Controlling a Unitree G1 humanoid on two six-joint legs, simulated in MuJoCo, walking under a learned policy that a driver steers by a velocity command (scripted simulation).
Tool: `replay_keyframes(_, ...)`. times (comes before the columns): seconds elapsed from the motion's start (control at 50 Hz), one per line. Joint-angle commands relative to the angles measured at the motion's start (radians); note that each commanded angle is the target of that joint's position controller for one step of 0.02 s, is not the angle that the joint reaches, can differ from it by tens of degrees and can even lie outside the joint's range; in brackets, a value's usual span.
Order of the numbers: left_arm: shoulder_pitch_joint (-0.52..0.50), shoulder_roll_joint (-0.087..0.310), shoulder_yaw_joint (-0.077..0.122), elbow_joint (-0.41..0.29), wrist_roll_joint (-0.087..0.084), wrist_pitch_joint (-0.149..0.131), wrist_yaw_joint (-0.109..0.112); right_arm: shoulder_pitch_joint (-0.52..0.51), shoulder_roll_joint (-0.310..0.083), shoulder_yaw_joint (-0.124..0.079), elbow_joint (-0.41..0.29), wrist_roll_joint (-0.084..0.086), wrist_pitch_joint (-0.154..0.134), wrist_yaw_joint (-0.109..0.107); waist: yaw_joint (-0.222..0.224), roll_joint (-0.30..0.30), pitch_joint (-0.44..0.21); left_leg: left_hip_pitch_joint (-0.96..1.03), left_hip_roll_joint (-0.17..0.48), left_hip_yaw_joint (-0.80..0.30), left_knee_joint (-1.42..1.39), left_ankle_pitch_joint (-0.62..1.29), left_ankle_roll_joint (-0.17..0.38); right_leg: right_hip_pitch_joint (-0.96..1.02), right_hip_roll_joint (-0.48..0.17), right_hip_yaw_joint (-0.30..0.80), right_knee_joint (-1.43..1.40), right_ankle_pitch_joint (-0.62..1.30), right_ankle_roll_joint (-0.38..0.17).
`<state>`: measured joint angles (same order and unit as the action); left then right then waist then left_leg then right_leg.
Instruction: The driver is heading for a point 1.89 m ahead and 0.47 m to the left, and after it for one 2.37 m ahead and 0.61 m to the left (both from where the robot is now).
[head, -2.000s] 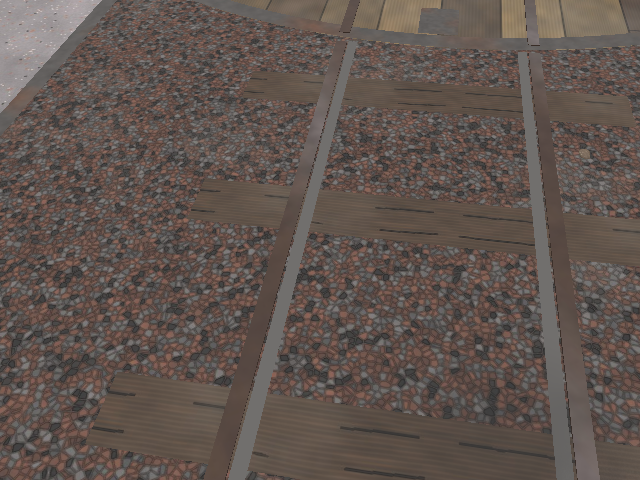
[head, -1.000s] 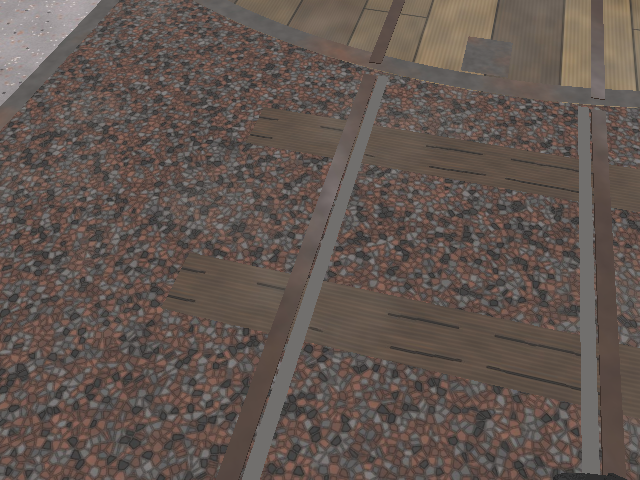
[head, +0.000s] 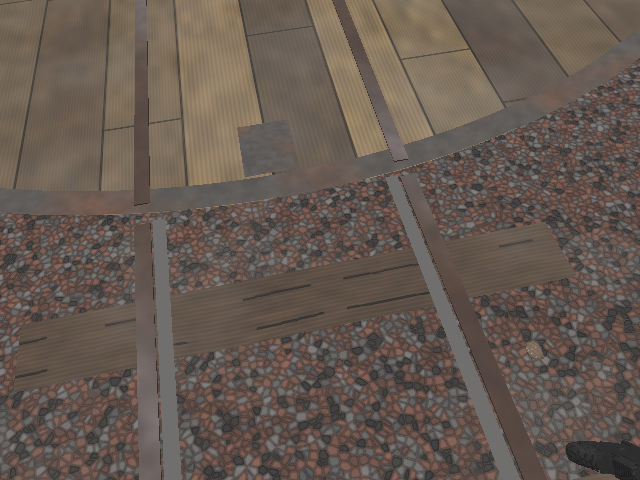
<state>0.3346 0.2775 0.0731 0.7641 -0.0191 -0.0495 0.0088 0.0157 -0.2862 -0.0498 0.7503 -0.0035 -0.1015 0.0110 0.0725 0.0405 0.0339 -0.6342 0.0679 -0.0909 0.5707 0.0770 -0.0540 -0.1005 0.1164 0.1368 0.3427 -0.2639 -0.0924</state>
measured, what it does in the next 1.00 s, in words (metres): walks ahead, turning left: left foot, then right foot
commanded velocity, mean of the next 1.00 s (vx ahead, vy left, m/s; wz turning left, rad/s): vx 0.50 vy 0.00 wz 0.28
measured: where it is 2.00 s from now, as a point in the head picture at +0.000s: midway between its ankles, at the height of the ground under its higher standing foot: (251, 231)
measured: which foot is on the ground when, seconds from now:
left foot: up 0.00-0.10, down 0.12-0.58, up 0.60-1.00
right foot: down 0.00-0.12, up 0.14-0.56, down 0.58-1.00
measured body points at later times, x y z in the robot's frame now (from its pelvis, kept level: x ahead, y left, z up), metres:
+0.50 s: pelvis +0.29 +0.03 +0.00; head +0.32 +0.04 +0.45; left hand +0.51 +0.27 -0.07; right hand +0.30 -0.25 -0.12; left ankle +0.22 +0.14 -0.74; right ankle +0.45 -0.11 -0.71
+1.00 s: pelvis +0.54 +0.05 -0.01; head +0.57 +0.07 +0.44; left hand +0.44 +0.33 -0.13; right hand +0.84 -0.08 -0.09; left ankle +0.65 +0.24 -0.71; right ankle +0.47 -0.10 -0.74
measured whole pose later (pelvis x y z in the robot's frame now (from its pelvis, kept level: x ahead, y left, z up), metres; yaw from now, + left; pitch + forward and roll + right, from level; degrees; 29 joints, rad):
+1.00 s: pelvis +0.54 +0.05 -0.01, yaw +22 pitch +2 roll -3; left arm 0.34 0.30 0.08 0.84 -0.01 -0.08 0.00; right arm 0.09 -0.29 -0.06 0.64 0.02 -0.02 0.05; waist 0.10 0.04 0.03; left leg -0.66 0.09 -0.01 0.69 -0.04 0.02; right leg 0.06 0.00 -0.20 0.24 -0.32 0.02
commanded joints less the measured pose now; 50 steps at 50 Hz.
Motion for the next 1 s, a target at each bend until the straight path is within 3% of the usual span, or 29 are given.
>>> replay_keyframes(0.02, 0.058, 0.141, 0.035, -0.024, -0.001, -0.008, 0.008, -0.102, -0.079, -0.014, -0.088, 0.006, -0.025, 0.015, 0.017, -0.126, -0.018, 0.107, -0.039, 0.037, -0.072, 0.036, 0.025, -0.028, -0.252, 0.163, -0.047, 0.223, -0.115)
replay_keyframes(0.08, 0.059, 0.153, 0.039, -0.012, 0.006, 0.003, 0.013, -0.054, -0.112, -0.025, -0.084, 0.005, -0.038, 0.021, -0.018, -0.160, -0.019, 0.140, -0.050, 0.054, -0.102, -0.105, 0.077, 0.074, -0.297, 0.208, 0.035, 0.372, -0.099)
replay_keyframes(0.1, 0.040, 0.148, 0.036, -0.017, 0.006, 0.006, 0.012, 0.029, -0.132, -0.037, -0.061, 0.001, -0.042, 0.017, -0.065, -0.162, -0.058, 0.251, -0.073, 0.082, -0.139, -0.110, 0.105, 0.080, -0.267, 0.188, 0.116, 0.521, -0.081)
replay_keyframes(0.12, 0.025, 0.121, 0.023, -0.029, 0.012, 0.006, 0.008, 0.161, -0.167, -0.052, -0.035, -0.011, -0.046, 0.013, -0.128, -0.143, -0.170, 0.471, -0.017, 0.037, -0.104, -0.072, 0.156, 0.022, -0.217, 0.147, 0.289, 0.565, -0.054)
replay_keyframes(0.14, 0.088, 0.076, 0.004, -0.044, 0.031, 0.000, 0.008, 0.320, -0.238, -0.069, -0.015, -0.019, -0.043, 0.011, -0.153, 0.006, -0.334, 0.798, 0.160, -0.196, -0.053, -0.057, 0.260, -0.191, -0.121, 0.073, 0.590, 0.310, -0.005)
replay_keyframes(0.16, 0.201, 0.033, -0.010, -0.035, 0.002, -0.014, 0.003, 0.407, -0.258, -0.081, 0.042, -0.001, -0.028, 0.024, -0.122, 0.297, -0.404, 1.020, 0.313, -0.634, -0.211, -0.336, 0.396, -0.513, 0.002, 0.006, 0.876, -0.287, 0.063)
replay_keyframes(0.18, 0.118, 0.126, 0.003, -0.037, -0.008, -0.022, 0.001, 0.382, -0.170, -0.055, 0.032, 0.031, -0.024, 0.027, -0.151, 0.167, -0.293, 0.970, 0.292, -0.680, -0.279, -0.564, 0.360, -0.640, -0.068, 0.048, 0.959, -0.290, 0.056)
replay_keyframes(0.2, -0.017, 0.158, 0.011, -0.069, -0.007, -0.028, -0.001, 0.302, -0.129, -0.042, 0.013, 0.029, -0.015, 0.024, -0.159, 0.075, -0.149, 0.829, 0.250, -0.545, -0.297, -0.539, 0.319, -0.679, -0.114, 0.007, 0.948, -0.192, 0.054)
replay_keyframes(0.22, -0.090, 0.146, 0.008, -0.088, 0.007, -0.037, 0.000, 0.253, -0.121, -0.035, -0.001, 0.014, -0.006, 0.023, -0.145, 0.005, -0.071, 0.696, 0.207, -0.450, -0.316, -0.418, 0.309, -0.660, -0.144, -0.026, 0.906, -0.130, 0.056)
replay_keyframes(0.24, -0.110, 0.131, 0.010, -0.098, 0.022, -0.046, -0.001, 0.228, -0.110, -0.031, -0.006, 0.006, -0.003, 0.022, -0.119, -0.008, -0.033, 0.610, 0.174, -0.393, -0.330, -0.309, 0.308, -0.631, -0.171, -0.030, 0.836, -0.085, 0.061)
replay_keyframes(0.26, -0.096, 0.114, 0.010, -0.101, 0.028, -0.050, -0.003, 0.222, -0.100, -0.025, -0.009, -0.001, -0.002, 0.019, -0.093, 0.016, -0.043, 0.566, 0.143, -0.349, -0.343, -0.221, 0.302, -0.576, -0.188, -0.032, 0.785, -0.060, 0.066)
replay_keyframes(0.3, -0.082, 0.082, 0.003, -0.106, 0.030, -0.050, -0.004, 0.234, -0.100, -0.026, -0.004, 0.010, 0.000, 0.014, -0.073, 0.049, -0.061, 0.531, 0.115, -0.287, -0.360, -0.120, 0.312, -0.532, -0.192, -0.054, 0.671, -0.067, 0.088)
replay_keyframes(0.34, -0.139, 0.056, -0.008, -0.127, 0.032, -0.047, -0.003, 0.252, -0.135, -0.038, 0.002, 0.020, 0.005, 0.000, -0.081, 0.049, -0.050, 0.475, 0.105, -0.236, -0.378, -0.072, 0.318, -0.506, -0.182, -0.081, 0.529, -0.028, 0.115)
replay_keyframes(0.4, -0.246, 0.039, -0.020, -0.149, 0.025, -0.053, -0.010, 0.283, -0.166, -0.050, 0.009, 0.027, 0.018, -0.015, -0.113, 0.044, -0.034, 0.397, 0.066, -0.177, -0.382, -0.090, 0.284, -0.410, -0.148, -0.091, 0.322, 0.182, 0.136)
replay_keyframes(0.5, -0.344, 0.079, -0.007, -0.181, 0.007, -0.068, -0.022, 0.366, -0.162, -0.053, 0.023, 0.037, 0.043, -0.024, -0.135, 0.056, -0.031, 0.424, 0.082, -0.248, -0.306, -0.191, 0.244, -0.304, -0.110, -0.063, 0.163, 0.261, 0.134)
replay_keyframes(0.54, -0.303, 0.103, 0.006, -0.174, 0.004, -0.075, -0.021, 0.354, -0.161, -0.055, 0.016, 0.034, 0.049, -0.027, -0.094, 0.071, -0.039, 0.428, 0.083, -0.283, -0.243, -0.214, 0.218, -0.213, -0.115, -0.064, 0.117, 0.222, 0.108)
replay_keyframes(0.56, -0.235, 0.121, 0.017, -0.155, 0.008, -0.077, -0.017, 0.350, -0.140, -0.050, 0.010, 0.031, 0.050, -0.027, -0.058, 0.069, -0.064, 0.406, 0.052, -0.276, -0.179, -0.201, 0.196, -0.110, -0.123, -0.073, 0.087, 0.201, 0.086)
replay_keyframes(0.58, -0.122, 0.159, 0.032, -0.139, 0.020, -0.080, -0.008, 0.336, -0.098, -0.035, -0.005, 0.022, 0.047, -0.024, 0.001, 0.036, -0.146, 0.338, 0.000, -0.229, -0.009, -0.212, 0.163, 0.070, -0.208, -0.007, 0.094, 0.166, 0.040)
replay_keyframes(0.6, 0.037, 0.227, 0.048, -0.120, 0.025, -0.073, 0.000, 0.361, -0.022, -0.012, -0.030, -0.004, 0.042, -0.025, 0.042, -0.145, -0.288, 0.188, -0.088, -0.107, 0.307, -0.496, 0.116, 0.313, -0.407, 0.192, 0.102, 0.140, -0.018)
replay_keyframes(0.62, 0.070, 0.274, 0.059, -0.086, 0.028, -0.056, -0.011, 0.469, -0.024, -0.007, -0.068, 0.038, 0.030, -0.023, -0.022, -0.451, -0.336, -0.107, -0.127, -0.033, 0.562, -0.704, 0.092, 0.444, -0.574, 0.638, -0.019, -0.144, -0.160)
replay_keyframes(0.64, 0.018, 0.172, 0.038, -0.105, 0.020, -0.056, -0.015, 0.430, -0.123, -0.030, -0.037, 0.051, 0.034, -0.029, -0.001, -0.268, -0.213, -0.182, -0.058, -0.071, 0.671, -0.625, 0.079, 0.349, -0.528, 0.596, -0.062, -0.276, -0.140)
replay_keyframes(0.66, -0.022, 0.122, 0.023, -0.107, 0.018, -0.055, -0.013, 0.342, -0.150, -0.040, -0.049, 0.043, 0.040, -0.026, 0.008, -0.185, -0.115, -0.192, -0.032, -0.052, 0.686, -0.532, 0.077, 0.249, -0.481, 0.418, -0.062, -0.195, -0.103)
replay_keyframes(0.68, -0.071, 0.100, 0.013, -0.107, 0.025, -0.055, -0.016, 0.317, -0.132, -0.040, -0.048, 0.035, 0.047, -0.025, -0.018, -0.120, -0.074, -0.147, -0.002, -0.039, 0.667, -0.462, 0.067, 0.152, -0.433, 0.302, -0.082, -0.059, -0.086)
replay_keyframes(0.7, -0.105, 0.078, 0.008, -0.099, 0.029, -0.054, -0.017, 0.293, -0.120, -0.043, -0.059, 0.027, 0.051, -0.022, -0.036, -0.127, -0.039, -0.131, 0.020, -0.038, 0.625, -0.420, 0.062, 0.091, -0.402, 0.221, -0.103, 0.035, -0.084)
replay_keyframes(0.74, -0.125, 0.076, 0.009, -0.084, 0.032, -0.061, -0.016, 0.284, -0.083, -0.039, -0.073, 0.033, 0.064, -0.010, -0.059, -0.158, -0.021, -0.077, 0.047, -0.019, 0.587, -0.374, 0.055, 0.013, -0.371, 0.100, -0.148, 0.148, -0.079)
replay_keyframes(0.78, -0.117, 0.098, 0.019, -0.066, 0.027, -0.068, -0.014, 0.254, -0.061, -0.034, -0.096, 0.029, 0.072, -0.005, -0.064, -0.132, -0.015, -0.094, 0.054, -0.012, 0.539, -0.327, 0.042, 0.004, -0.377, 0.028, -0.176, 0.238, -0.097)
replay_keyframes(0.9, -0.092, 0.157, 0.036, -0.023, 0.021, -0.057, -0.003, 0.102, -0.036, -0.015, -0.151, 0.025, 0.063, 0.025, -0.022, -0.092, 0.013, -0.051, 0.041, 0.049, 0.220, -0.069, 0.048, 0.027, -0.358, -0.180, -0.194, 0.350, -0.075)
replay_keyframes(0.96, -0.039, 0.182, 0.043, 0.008, 0.005, -0.045, -0.003, 0.014, -0.035, -0.010, -0.190, 0.026, 0.062, 0.040, 0.004, -0.085, 0.037, -0.027, 0.023, 0.086, 0.117, -0.075, 0.076, 0.080, -0.378, -0.224, -0.181, 0.366, -0.058)
replay_keyframes(1.0, -0.009, 0.197, 0.047, 0.031, -0.006, -0.034, -0.006, -0.013, -0.043, -0.013, -0.212, 0.025, 0.062, 0.045, -0.003, -0.089, 0.045, -0.002, -0.003, 0.105, 0.069, -0.154, 0.108, 0.133, -0.401, -0.235, -0.145, 0.458, -0.051)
